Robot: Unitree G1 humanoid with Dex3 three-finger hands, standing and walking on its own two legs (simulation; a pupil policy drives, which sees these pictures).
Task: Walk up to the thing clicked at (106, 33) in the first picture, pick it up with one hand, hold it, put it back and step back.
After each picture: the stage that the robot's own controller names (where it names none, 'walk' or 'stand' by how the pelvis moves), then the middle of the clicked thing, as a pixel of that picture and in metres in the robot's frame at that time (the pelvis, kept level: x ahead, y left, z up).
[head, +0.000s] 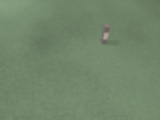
stand; (105, 34) +1.46 -0.29 -0.65
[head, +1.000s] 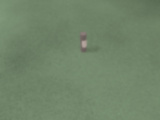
walk; (83, 42) +1.35 +0.08 -0.63
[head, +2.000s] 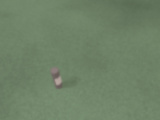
walk; (56, 78) +0.81 +0.28 -0.65
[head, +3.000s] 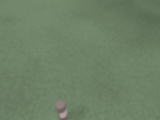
walk; (61, 111) +0.49 +0.17 -0.63
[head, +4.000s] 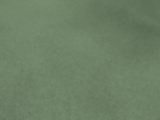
stand; out of the picture +0.38 +0.15 -0.65
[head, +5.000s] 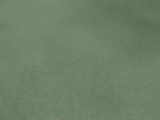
stand; out of the picture +0.38 +0.15 -0.66
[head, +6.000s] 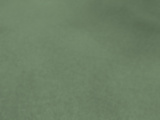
stand; out of the picture +0.37 +0.16 -0.66
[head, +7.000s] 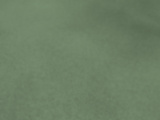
stand; out of the picture +0.37 +0.17 -0.66
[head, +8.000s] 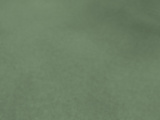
stand; out of the picture +0.37 +0.17 -0.66
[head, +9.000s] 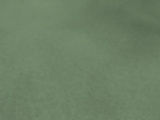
stand; out of the picture +0.36 +0.18 -0.66
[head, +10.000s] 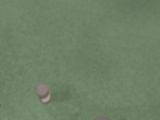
go down; (44, 94) +0.41 +0.17 -0.51
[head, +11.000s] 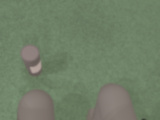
go down; (33, 63) +0.47 +0.17 -0.29
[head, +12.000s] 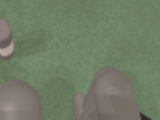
close in; (2, 43) +0.47 +0.20 -0.21
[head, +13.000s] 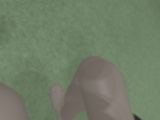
close; out of the picture +0.46 +0.23 -0.17
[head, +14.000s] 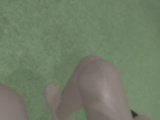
lift; out of the picture +0.45 +0.24 -0.17
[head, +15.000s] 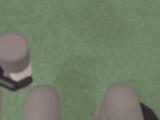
lift; (17, 67) +0.35 +0.21 -0.03
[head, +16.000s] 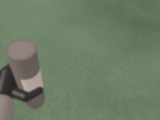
hold; (29, 79) +0.32 +0.16 +0.09
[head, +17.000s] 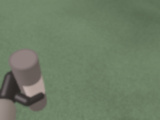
hold; (32, 85) +0.32 +0.16 +0.04
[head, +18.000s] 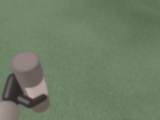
hold; (34, 86) +0.32 +0.16 +0.04
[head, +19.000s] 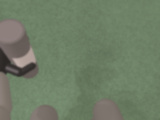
crouch; (21, 55) +0.42 +0.17 -0.02
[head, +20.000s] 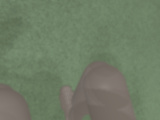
lower; out of the picture +0.47 +0.23 -0.15
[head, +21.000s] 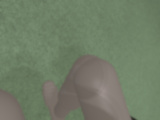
lower; out of the picture +0.48 +0.25 -0.18
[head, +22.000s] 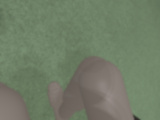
lower; out of the picture +0.46 +0.24 -0.17
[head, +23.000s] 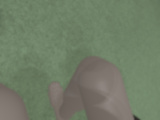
lower; out of the picture +0.46 +0.24 -0.18
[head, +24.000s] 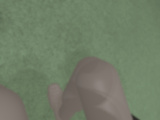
rest; out of the picture +0.47 +0.24 -0.16
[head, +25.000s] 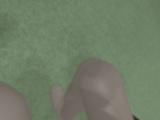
open; out of the picture +0.45 +0.22 -0.18
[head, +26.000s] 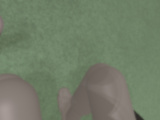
stand; out of the picture +0.44 +0.21 -0.19
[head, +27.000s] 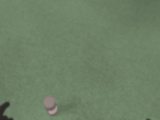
stand; (51, 107) +0.40 +0.15 -0.53
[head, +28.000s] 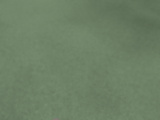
stand; out of the picture +0.38 +0.14 -0.60
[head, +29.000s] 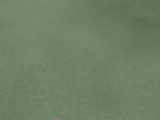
stand; out of the picture +0.38 +0.14 -0.60
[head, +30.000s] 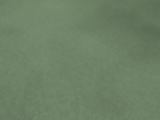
stand; out of the picture +0.39 +0.13 -0.65
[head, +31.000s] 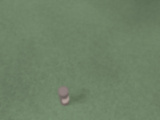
walk; (64, 96) +0.48 +0.10 -0.63
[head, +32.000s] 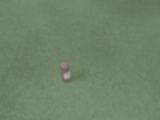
walk; (65, 72) +0.74 +0.16 -0.64
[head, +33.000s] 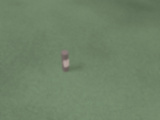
stand; (65, 61) +1.03 +0.16 -0.64
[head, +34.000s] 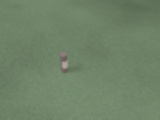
stand; (64, 62) +1.03 +0.16 -0.66
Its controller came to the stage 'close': yes
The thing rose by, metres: 0.69
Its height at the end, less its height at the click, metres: +0.00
